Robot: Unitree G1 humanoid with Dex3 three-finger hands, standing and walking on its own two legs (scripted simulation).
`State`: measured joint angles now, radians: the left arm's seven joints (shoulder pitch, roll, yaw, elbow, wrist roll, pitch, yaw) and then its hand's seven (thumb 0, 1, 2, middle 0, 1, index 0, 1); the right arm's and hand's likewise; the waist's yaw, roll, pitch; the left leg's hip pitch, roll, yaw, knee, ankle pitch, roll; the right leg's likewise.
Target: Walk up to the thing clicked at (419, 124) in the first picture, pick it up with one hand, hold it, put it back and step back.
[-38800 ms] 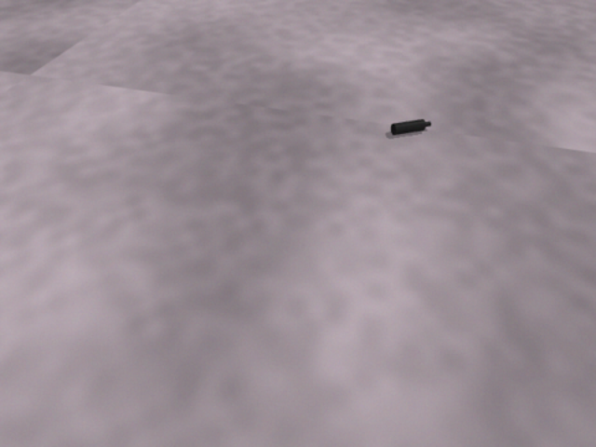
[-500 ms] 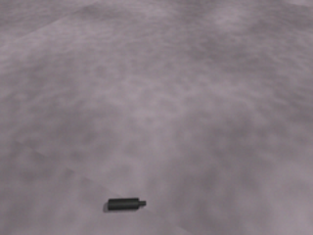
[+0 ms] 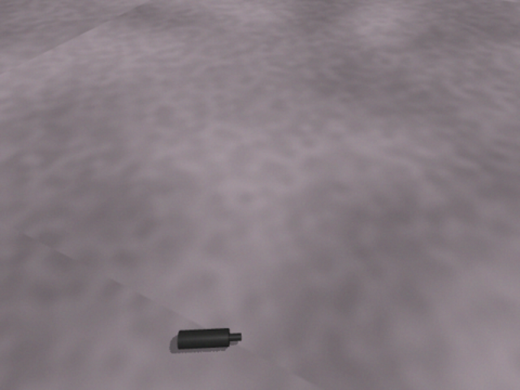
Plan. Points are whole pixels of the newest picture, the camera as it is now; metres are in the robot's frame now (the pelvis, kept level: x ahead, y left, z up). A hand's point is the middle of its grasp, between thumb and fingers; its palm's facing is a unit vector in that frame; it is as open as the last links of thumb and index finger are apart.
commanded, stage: stand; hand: left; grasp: from above
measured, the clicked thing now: (210, 338) +0.44 +0.21 -0.75
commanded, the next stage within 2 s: step back in 0.72 s
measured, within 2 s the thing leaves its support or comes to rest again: neither
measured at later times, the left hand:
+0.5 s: hand out of the picture +0.08 +0.24 -0.16, palm faces +0.00 -0.94 -0.33, open 7.3 cm
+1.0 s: hand out of the picture +0.08 +0.27 -0.17, palm faces -0.04 -0.92 -0.39, open 7.3 cm
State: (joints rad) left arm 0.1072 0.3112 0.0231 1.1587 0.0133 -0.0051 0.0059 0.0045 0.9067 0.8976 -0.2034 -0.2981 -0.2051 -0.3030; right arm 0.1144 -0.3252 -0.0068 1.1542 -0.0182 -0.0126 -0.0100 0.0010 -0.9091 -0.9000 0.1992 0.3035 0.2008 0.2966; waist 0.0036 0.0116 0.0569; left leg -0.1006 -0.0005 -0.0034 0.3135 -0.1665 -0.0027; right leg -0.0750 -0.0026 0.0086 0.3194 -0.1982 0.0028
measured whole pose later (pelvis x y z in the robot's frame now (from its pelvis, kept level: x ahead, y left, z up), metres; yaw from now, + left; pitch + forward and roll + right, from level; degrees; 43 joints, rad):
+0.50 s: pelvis +0.01 +0.00 +0.00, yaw +0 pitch -2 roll +0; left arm 0.10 0.32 0.02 1.15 0.01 -0.01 0.00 0.00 0.91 0.90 -0.20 -0.30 -0.21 -0.30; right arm 0.10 -0.34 0.00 1.15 -0.01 -0.01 -0.01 0.00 -0.91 -0.90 0.20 0.30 0.20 0.30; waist 0.00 0.01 0.05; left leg -0.10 0.01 0.00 0.31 -0.17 -0.01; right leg -0.07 0.01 0.01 0.30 -0.20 0.00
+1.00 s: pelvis -0.04 +0.00 -0.02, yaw -1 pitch -2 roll +0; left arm 0.05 0.41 0.04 0.96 0.00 0.04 0.00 0.00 0.91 0.90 -0.20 -0.30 -0.21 -0.30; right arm 0.04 -0.40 -0.05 1.00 0.00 0.04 0.01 0.00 -0.91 -0.90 0.20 0.30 0.20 0.30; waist -0.01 -0.02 0.18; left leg -0.31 0.00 0.02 0.59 -0.25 0.01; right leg -0.30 0.00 0.03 0.62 -0.28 -0.02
